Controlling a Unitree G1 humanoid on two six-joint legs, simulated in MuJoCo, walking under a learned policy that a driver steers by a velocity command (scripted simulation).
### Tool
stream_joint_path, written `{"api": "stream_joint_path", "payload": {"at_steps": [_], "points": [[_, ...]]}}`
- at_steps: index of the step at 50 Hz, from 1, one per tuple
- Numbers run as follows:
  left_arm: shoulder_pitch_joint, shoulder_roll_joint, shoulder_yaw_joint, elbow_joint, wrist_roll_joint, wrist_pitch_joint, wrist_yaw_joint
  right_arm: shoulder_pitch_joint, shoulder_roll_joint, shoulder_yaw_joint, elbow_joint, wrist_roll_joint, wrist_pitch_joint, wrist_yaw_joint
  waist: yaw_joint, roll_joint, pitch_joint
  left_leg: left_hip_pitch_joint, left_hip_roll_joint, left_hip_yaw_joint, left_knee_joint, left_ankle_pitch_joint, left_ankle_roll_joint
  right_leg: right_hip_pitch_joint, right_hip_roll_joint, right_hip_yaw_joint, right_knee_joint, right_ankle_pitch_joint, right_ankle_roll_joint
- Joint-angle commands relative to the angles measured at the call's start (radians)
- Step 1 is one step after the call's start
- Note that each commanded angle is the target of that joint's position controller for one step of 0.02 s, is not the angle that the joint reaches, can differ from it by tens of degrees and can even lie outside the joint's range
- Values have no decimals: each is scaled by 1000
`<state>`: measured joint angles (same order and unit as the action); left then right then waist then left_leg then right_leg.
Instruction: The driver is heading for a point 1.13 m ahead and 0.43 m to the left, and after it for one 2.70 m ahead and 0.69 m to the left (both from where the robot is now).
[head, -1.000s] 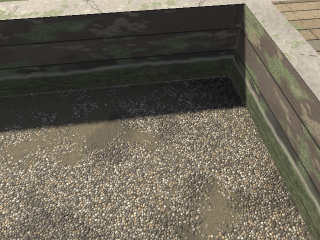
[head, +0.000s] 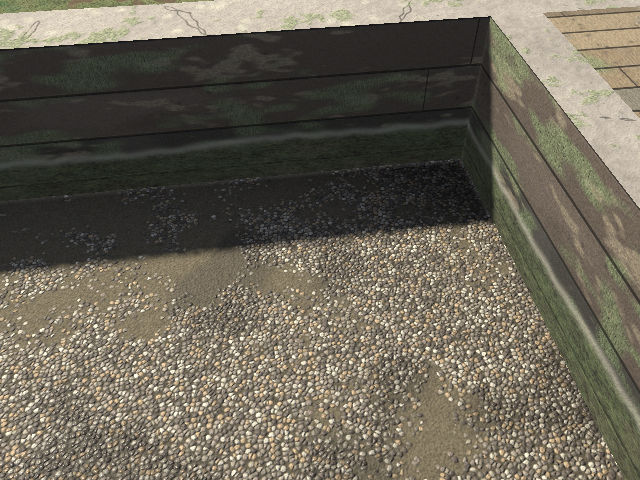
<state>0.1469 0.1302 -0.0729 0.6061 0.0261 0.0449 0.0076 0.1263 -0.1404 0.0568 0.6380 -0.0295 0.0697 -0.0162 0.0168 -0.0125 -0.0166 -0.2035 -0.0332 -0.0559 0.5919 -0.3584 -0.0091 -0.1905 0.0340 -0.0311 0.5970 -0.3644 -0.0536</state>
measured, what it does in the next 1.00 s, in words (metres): stands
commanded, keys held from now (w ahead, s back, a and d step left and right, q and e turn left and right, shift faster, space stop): s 0.30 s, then w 0.70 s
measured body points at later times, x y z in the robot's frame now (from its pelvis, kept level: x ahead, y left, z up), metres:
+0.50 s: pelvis -0.03 +0.01 +0.01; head -0.04 +0.02 +0.46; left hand +0.13 +0.22 -0.09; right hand +0.13 -0.19 -0.09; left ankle -0.03 +0.13 -0.73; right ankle -0.04 -0.08 -0.73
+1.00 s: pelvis +0.00 +0.02 +0.00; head +0.00 +0.02 +0.45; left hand +0.19 +0.22 -0.09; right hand +0.19 -0.18 -0.09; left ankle -0.03 +0.13 -0.73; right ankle -0.04 -0.08 -0.73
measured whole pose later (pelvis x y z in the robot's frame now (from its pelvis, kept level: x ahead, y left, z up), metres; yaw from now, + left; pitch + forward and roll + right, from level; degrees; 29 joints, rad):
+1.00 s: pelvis +0.00 +0.02 +0.00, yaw +0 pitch -1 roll +0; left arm 0.11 0.14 -0.05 0.63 0.04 0.05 0.01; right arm 0.12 -0.18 0.05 0.60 -0.03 0.08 -0.02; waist 0.02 0.00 0.01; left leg -0.23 -0.06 -0.05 0.62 -0.37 0.04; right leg -0.22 0.01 -0.02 0.62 -0.39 -0.02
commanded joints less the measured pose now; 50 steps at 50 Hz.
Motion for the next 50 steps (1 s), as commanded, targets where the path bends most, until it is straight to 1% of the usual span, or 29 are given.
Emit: {"api": "stream_joint_path", "payload": {"at_steps": [1, 2, 3, 4, 6, 9, 10, 12, 14, 15, 16, 17, 18, 19, 20, 21, 22, 24, 26, 30, 31, 35, 36, 39, 40, 41, 43, 46, 50], "points": [[-42, 59, 14, -65, 9, -18, -11, -86, -66, -14, -79, -5, -12, 2, 10, 17, 16, 26, 95, -115, -175, 382, 25, -7, -128, 132, -201, 401, 0], [-18, 80, 23, -45, 6, -20, -14, -47, -87, -23, -64, -6, -10, 3, 4, 8, 8, 47, 98, -114, -182, 415, 26, 15, -126, 134, -210, 443, -4], [5, 100, 33, -28, 2, -22, -16, -24, -103, -30, -51, -4, -10, 4, 5, 1, -17, 65, 100, -110, -185, 438, 32, 48, -127, 136, -216, 486, -9], [9, 109, 38, -18, -2, -24, -16, -14, -115, -37, -45, 1, -12, 3, 2, 1, -42, 80, 102, -106, -184, 464, 35, 75, -129, 138, -215, 534, -13], [3, 117, 46, -9, -11, -23, -15, -14, -119, -43, -46, 8, -13, 3, 0, -5, -79, 92, 101, -96, -179, 483, 36, 102, -132, 132, -209, 590, -19], [-4, 130, 60, -6, -12, -10, -13, -22, -131, -54, -56, 10, -3, 3, 1, -9, -106, 62, 92, -75, -144, 473, 43, 107, -127, 115, -169, 627, -33], [-19, 156, 70, -4, -27, 3, 9, -32, -139, -60, -55, 19, -3, -6, -10, -18, -111, 52, 56, -38, -87, 371, 44, 82, -116, 119, -126, 637, -42], [-18, 161, 78, -14, -21, 22, 25, -20, -135, -61, -65, 14, 1, -12, -9, -23, -131, -11, 45, -20, -23, 342, 54, 73, -125, 114, -63, 688, -72], [-6, 165, 85, -23, -14, 38, 31, -22, -138, -64, -77, 8, 7, -14, -2, -26, -137, -55, 40, -11, 38, 338, 64, 41, -134, 113, -10, 709, -96], [-7, 175, 93, -31, -18, 45, 34, -24, -142, -65, -83, 7, 6, -15, 3, -17, -135, -77, 40, -7, 63, 359, 70, 23, -134, 114, 20, 703, -100], [-15, 177, 92, -44, -4, 42, 29, -34, -123, -56, -97, -2, 12, -7, 0, -45, -135, -105, 25, 5, 74, 229, 72, 6, -145, 140, -2, 572, -102], [-20, 169, 88, -58, 2, 40, 24, -43, -108, -47, -106, -9, 17, 0, 5, -56, -127, -114, 15, 6, 58, 100, 62, -31, -167, 179, -63, 400, -104], [-39, 149, 76, -73, 5, 36, 19, -54, -90, -37, -113, -12, 19, 8, -2, -55, -102, -98, 15, -3, 10, 21, 48, -85, -178, 205, -131, 209, -93], [-68, 122, 62, -84, 3, 31, 14, -55, -73, -26, -112, -11, 19, 16, -17, -40, -70, -43, 27, -25, -67, 10, 38, -157, -165, 206, -186, 9, -63], [-78, 97, 48, -90, 0, 26, 8, -58, -68, -18, -108, -6, 14, 21, -21, 8, -39, -15, 49, -66, -140, 5, 39, -195, -127, 174, -225, -150, -18], [-72, 95, 41, -86, -4, 22, 3, -67, -65, -11, -104, -3, 6, 23, -14, 35, -6, -28, 66, -93, -196, -20, 44, -173, -102, 151, -244, -157, 17], [-59, 107, 41, -73, -5, 17, -1, -61, -69, -7, -96, -2, -1, 23, -10, 40, 15, -50, 70, -105, -230, -42, 43, -129, -94, 143, -255, -110, 32], [-38, 132, 44, -52, -5, 5, -6, -26, -89, -6, -74, -2, -11, 21, -8, 31, 31, -63, 65, -103, -260, -24, 38, -59, -90, 144, -265, -39, 35], [-22, 137, 43, -38, -5, -4, -7, -2, -100, -7, -62, 3, -22, 21, -6, 30, 31, -55, 58, -96, -260, 7, 40, -32, -85, 139, -254, -3, 31], [-25, 119, 37, -30, -10, -14, -3, 10, -86, -3, -65, 14, -36, 22, -5, 21, 20, -55, 46, -83, -232, 3, 54, -32, -69, 114, -208, 5, 27], [-35, 101, 36, -40, -7, -8, 1, 19, -99, -12, -58, 19, -37, 11, 0, 32, 13, -36, 45, -84, -207, 34, 66, -44, -62, 101, -186, 20, 14], [-47, 90, 33, -48, -4, -5, 9, 11, -84, -11, -77, 17, -37, 4, -1, 23, 3, -21, 52, -87, -167, 92, 85, -60, -56, 81, -142, 42, 16], [-47, 75, 27, -48, 7, -4, 11, 7, -80, -9, -82, 14, -34, 6, -3, 19, -7, -12, 55, -91, -156, 128, 86, -56, -56, 77, -139, 55, 14], [-48, 80, 28, -50, 7, -3, 16, 13, -88, -12, -85, 11, -30, 4, -6, 19, -14, 14, 50, -84, -118, 221, 89, -53, -54, 71, -116, 98, 12], [-93, 75, 29, -72, 18, -6, 5, -27, -101, -14, -112, 9, -20, 3, 6, 17, 22, -10, 76, -105, -86, 465, 93, -67, -59, 52, -60, 269, 12], [-65, 72, 30, -63, 24, -10, 4, -14, -113, -19, -108, 5, -17, 0, 8, 29, -41, 30, 80, -106, -65, 545, 98, -45, -59, 48, -45, 305, 14], [-54, 76, 32, -55, 20, -14, 7, -10, -111, -22, -111, 2, -14, -5, 5, 32, -84, 69, 76, -94, -37, 613, 98, -35, -58, 41, -29, 349, 19], [-69, 74, 33, -56, 16, -13, 8, -30, -106, -22, -115, 1, -6, -12, 5, 27, -103, 73, 64, -76, -14, 626, 90, -16, -60, 34, -13, 409, 20], [-86, 67, 32, -60, 13, -11, 6, -62, -98, -24, -124, 0, 1, -10, 4, 9, -111, 61, 50, -62, 0, 560, 74, -9, -70, 34, -6, 445, 15]]}}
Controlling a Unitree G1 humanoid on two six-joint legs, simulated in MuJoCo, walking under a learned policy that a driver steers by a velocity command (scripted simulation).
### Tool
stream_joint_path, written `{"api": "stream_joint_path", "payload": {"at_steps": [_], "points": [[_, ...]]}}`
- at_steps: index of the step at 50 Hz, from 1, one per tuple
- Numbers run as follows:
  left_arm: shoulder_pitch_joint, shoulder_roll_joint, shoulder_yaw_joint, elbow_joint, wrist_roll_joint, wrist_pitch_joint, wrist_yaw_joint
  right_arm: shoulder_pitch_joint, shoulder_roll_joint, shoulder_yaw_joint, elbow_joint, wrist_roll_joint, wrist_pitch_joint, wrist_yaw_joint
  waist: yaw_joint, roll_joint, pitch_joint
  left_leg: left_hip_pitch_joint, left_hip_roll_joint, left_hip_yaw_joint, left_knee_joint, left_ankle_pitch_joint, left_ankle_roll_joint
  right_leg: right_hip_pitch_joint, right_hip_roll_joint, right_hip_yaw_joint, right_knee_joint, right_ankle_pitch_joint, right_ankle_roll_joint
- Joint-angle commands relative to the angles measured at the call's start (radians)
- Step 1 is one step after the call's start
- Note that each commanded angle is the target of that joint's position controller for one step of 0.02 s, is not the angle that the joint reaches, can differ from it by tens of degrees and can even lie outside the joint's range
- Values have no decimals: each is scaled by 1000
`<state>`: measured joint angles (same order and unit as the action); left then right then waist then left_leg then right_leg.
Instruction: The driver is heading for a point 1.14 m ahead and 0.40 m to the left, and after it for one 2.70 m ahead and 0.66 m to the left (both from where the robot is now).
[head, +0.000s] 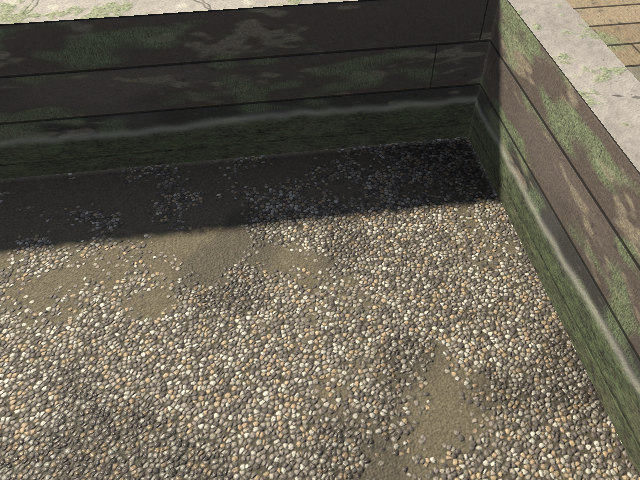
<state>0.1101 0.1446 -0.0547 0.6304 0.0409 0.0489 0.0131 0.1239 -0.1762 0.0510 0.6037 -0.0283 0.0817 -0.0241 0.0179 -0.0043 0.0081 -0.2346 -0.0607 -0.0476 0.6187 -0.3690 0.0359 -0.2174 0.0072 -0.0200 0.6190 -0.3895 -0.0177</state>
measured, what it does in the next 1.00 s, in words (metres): stands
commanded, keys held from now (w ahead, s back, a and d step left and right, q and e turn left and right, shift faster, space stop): w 0.78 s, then no key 0.22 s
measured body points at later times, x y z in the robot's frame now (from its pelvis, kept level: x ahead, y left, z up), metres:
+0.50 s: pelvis +0.00 -0.01 +0.00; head -0.01 -0.01 +0.45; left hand +0.18 +0.19 -0.09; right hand +0.19 -0.21 -0.09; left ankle -0.03 +0.10 -0.73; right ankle -0.04 -0.11 -0.73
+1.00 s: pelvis +0.00 -0.02 +0.01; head -0.01 -0.02 +0.46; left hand +0.17 +0.17 -0.09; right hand +0.19 -0.20 -0.08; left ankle -0.03 +0.10 -0.73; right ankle -0.04 -0.11 -0.73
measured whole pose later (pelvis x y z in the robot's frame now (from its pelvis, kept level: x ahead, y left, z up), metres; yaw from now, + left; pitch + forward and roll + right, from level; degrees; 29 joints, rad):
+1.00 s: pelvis +0.00 -0.02 +0.01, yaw +1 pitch -1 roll +0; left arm 0.15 0.12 -0.07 0.63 0.03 0.04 0.00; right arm 0.12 -0.14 0.07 0.64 -0.03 0.08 -0.01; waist 0.02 0.00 -0.01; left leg -0.18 -0.04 -0.07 0.50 -0.31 0.01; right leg -0.16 0.02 -0.04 0.50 -0.33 -0.04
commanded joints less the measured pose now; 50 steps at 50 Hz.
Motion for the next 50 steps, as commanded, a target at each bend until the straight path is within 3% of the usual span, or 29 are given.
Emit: {"api": "stream_joint_path", "payload": {"at_steps": [1, 6, 7, 8, 10, 13, 14, 15, 17, 18, 19, 20, 24, 25, 26, 28, 29, 30, 32, 33, 35, 38, 39, 40, 41, 42, 43, 44, 50], "points": [[-54, 51, 14, -86, -3, -15, 0, -68, -61, -18, -92, -1, -10, -1, 3, 0, -134, 88, 76, -68, -26, 551, 25, 15, -45, 24, -28, 469, -22], [-74, 45, 13, -98, -7, -16, -6, -111, -53, -19, -104, 1, -10, 5, 4, -3, -120, 63, 72, -68, -29, 451, 13, -7, -56, 32, -34, 431, -26], [-28, 51, 11, -82, -21, -13, 8, -70, -41, -18, -81, 5, -21, 4, -13, -2, -169, 105, 51, -50, -44, 229, 7, 1, -58, 62, -83, 261, -29], [-65, 54, 10, -93, -26, -7, 9, -90, -34, -14, -87, 6, -23, 8, -20, -14, -87, 66, 45, -48, -54, 186, 2, -37, -60, 73, -103, 228, -32], [-80, 57, 9, -108, -25, -1, 9, -101, -36, -13, -86, 5, -26, 12, -18, -20, -43, 38, 46, -55, -58, 160, 1, -58, -61, 80, -115, 193, -36], [-66, 56, 8, -115, -20, -3, 7, -97, -39, -11, -83, 5, -33, 12, -13, -9, -36, 31, 51, -64, -61, 176, 4, -60, -54, 78, -116, 168, -34], [-109, 53, 8, -139, -12, -9, -6, -140, -53, -12, -107, 9, -27, 12, 4, -3, -3, -11, 75, -85, -52, 387, 6, -62, -52, 46, -59, 333, -30], [-27, 50, 8, -109, -13, -11, 4, -83, -46, -15, -76, 5, -36, 8, -2, 14, -111, 61, 60, -72, -56, 220, 11, -20, -49, 66, -94, 190, -30], [-55, 57, 9, -117, -18, -8, 7, -94, -34, -10, -81, 6, -38, 9, -9, 3, -54, 36, 54, -67, -63, 203, 8, -43, -48, 70, -106, 181, -30], [-104, 52, 8, -140, -9, -12, -5, -138, -49, -10, -103, 8, -30, 10, 8, 1, -15, -7, 77, -86, -51, 409, 10, -47, -49, 42, -52, 351, -29], [-72, 44, 9, -132, 0, -15, -8, -126, -57, -16, -98, 4, -27, 9, 16, 11, -73, 17, 81, -90, -43, 441, 13, -17, -49, 36, -40, 375, -27], [-10, 47, 7, -106, -13, -14, 5, -73, -41, -14, -73, 5, -36, 5, 1, 13, -145, 77, 58, -66, -47, 247, 11, -1, -47, 58, -80, 227, -26], [-59, 55, 8, -122, -19, -3, 9, -84, -36, -11, -75, 3, -36, 9, -9, -13, -52, 34, 48, -60, -53, 204, 4, -38, -50, 69, -102, 214, -32], [-103, 49, 7, -145, -9, -7, -5, -124, -51, -11, -98, 5, -27, 10, 7, -14, -15, -7, 71, -79, -41, 409, 4, -46, -50, 40, -49, 373, -31], [-20, 48, 7, -114, -13, -9, 6, -62, -45, -15, -67, 1, -36, 6, -1, 0, -128, 68, 55, -65, -43, 243, 8, -3, -48, 61, -83, 237, -31], [-96, 51, 8, -143, -8, -11, -4, -118, -52, -12, -96, 4, -28, 8, 6, -8, -28, 2, 73, -79, -40, 424, 5, -39, -48, 39, -45, 379, -31], [-68, 45, 9, -134, 0, -15, -7, -108, -59, -17, -89, 0, -27, 7, 14, 5, -87, 27, 79, -85, -31, 457, 11, -10, -49, 35, -32, 400, -31], [-8, 50, 8, -109, -15, -14, 6, -59, -45, -16, -67, 2, -35, 3, -1, 9, -153, 84, 54, -60, -35, 260, 8, 4, -48, 57, -73, 257, -29], [-52, 54, 8, -121, -20, -7, 9, -76, -34, -11, -72, 2, -36, 7, -10, -9, -76, 47, 49, -58, -46, 215, 3, -28, -51, 69, -93, 234, -34], [-105, 50, 7, -146, -11, -10, -4, -124, -51, -12, -96, 4, -26, 8, 5, -10, -23, 0, 68, -75, -34, 409, 3, -43, -52, 41, -45, 390, -33], [-10, 47, 6, -112, -15, -13, 5, -61, -42, -16, -67, 1, -32, 5, -3, 0, -147, 81, 52, -58, -31, 247, 4, -6, -50, 60, -75, 259, -31], [-58, 55, 7, -127, -22, -6, 8, -82, -37, -12, -72, 1, -35, 8, -11, -12, -59, 41, 46, -57, -41, 202, 1, -40, -54, 74, -98, 232, -37], [-105, 50, 5, -152, -12, -9, -5, -128, -52, -13, -97, 4, -25, 9, 3, -12, -12, -5, 67, -74, -30, 398, -1, -56, -53, 43, -49, 385, -34], [-64, 42, 5, -139, -2, -13, -9, -108, -55, -16, -88, -2, -23, 9, 12, -1, -74, 20, 76, -85, -28, 427, 6, -26, -54, 41, -41, 392, -34], [15, 46, 3, -104, -15, -14, 3, -44, -40, -14, -57, 0, -32, 5, -2, 7, -150, 86, 59, -70, -49, 223, 6, -4, -58, 71, -95, 233, -34], [-10, 51, 2, -105, -21, -11, 5, -53, -31, -10, -58, 1, -34, 7, -11, 2, -75, 59, 56, -73, -75, 187, 3, -34, -59, 81, -123, 206, -35], [-74, 48, 1, -133, -9, -14, -6, -114, -37, -7, -86, 1, -26, 9, 3, -5, -5, -3, 79, -95, -75, 375, 3, -39, -63, 62, -92, 356, -36], [-44, 34, -2, -120, -3, -16, -11, -110, -31, -5, -79, -4, -24, 9, 13, 2, -59, 17, 88, -103, -87, 396, 3, 3, -74, 70, -112, 376, -33], [6, 57, 5, -56, -12, -26, -18, -64, -42, -11, -35, -2, -21, 9, 1, -3, -81, 105, 115, -125, -219, 419, -12, 82, -101, 106, -246, 465, -30]]}}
